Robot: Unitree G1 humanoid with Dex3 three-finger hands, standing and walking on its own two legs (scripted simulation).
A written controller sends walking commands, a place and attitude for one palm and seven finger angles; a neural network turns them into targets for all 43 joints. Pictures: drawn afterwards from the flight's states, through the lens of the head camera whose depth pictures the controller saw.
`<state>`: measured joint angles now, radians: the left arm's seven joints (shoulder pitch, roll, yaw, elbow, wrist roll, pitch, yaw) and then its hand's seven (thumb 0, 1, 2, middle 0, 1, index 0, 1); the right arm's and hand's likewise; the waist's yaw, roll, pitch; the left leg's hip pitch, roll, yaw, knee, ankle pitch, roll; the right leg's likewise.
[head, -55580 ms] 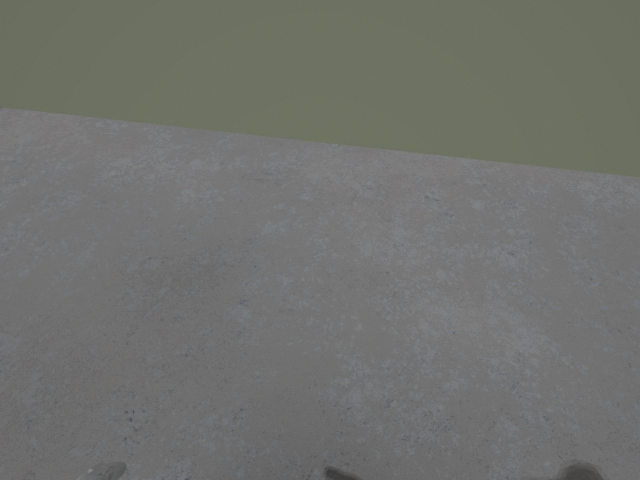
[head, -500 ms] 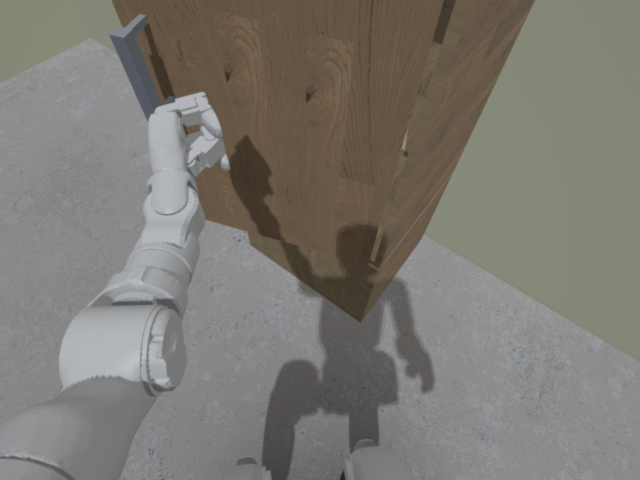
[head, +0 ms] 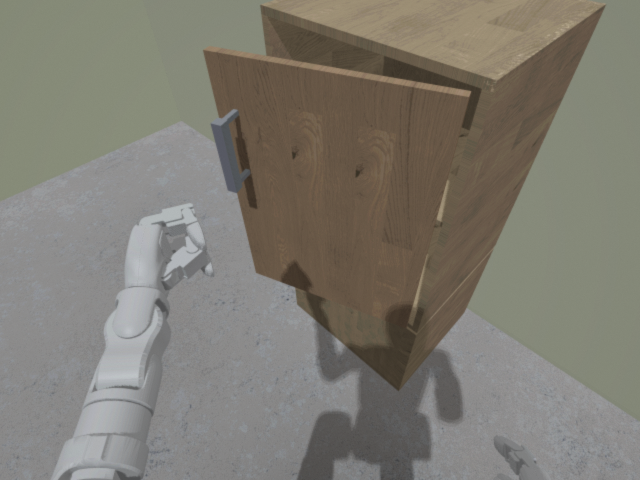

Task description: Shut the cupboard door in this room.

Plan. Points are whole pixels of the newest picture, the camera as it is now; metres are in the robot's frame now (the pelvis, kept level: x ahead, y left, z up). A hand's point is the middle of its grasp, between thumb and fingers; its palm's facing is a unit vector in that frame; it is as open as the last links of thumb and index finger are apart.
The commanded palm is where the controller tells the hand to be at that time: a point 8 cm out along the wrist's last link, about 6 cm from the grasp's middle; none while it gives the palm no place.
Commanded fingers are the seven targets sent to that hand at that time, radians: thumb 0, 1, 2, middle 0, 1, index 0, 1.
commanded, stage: draw the hand back to the body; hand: left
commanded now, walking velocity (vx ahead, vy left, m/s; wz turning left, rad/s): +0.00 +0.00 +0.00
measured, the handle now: (233, 151) +0.66 +0.18 +0.06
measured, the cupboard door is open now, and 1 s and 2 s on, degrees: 20 20 20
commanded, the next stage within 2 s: step back with the hand held close in 1.02 s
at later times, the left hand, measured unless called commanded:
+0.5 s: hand (63, 329) +0.23 +0.25 +0.16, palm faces +0.40 -0.85 -0.34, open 5.0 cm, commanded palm +0.18 +0.29 +0.18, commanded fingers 0.00 0.90 0.90 -0.37 -0.48 -0.37 -0.48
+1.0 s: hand (11, 366) +0.19 +0.26 +0.18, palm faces +0.48 -0.79 -0.39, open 7.4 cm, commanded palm +0.14 +0.30 +0.19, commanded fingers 0.00 0.90 0.90 -0.20 -0.30 -0.20 -0.30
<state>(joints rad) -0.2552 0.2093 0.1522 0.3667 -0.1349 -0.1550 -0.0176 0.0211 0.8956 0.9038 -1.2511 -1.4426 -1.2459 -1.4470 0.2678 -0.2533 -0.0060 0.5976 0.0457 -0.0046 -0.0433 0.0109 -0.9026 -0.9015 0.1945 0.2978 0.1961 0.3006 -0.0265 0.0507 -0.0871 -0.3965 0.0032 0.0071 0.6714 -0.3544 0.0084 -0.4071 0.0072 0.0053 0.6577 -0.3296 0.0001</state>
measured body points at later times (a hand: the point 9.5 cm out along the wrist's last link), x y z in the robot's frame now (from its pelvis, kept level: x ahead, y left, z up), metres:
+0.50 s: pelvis +0.01 +0.00 +0.02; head -0.01 -0.03 +0.47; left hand +0.20 +0.29 +0.18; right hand +0.21 -0.20 -0.07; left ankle -0.01 +0.11 -0.72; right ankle +0.00 -0.12 -0.72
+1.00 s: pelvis +0.00 -0.01 +0.02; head -0.03 -0.03 +0.47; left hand +0.15 +0.30 +0.20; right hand +0.20 -0.22 -0.06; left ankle -0.01 +0.11 -0.72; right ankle +0.00 -0.12 -0.72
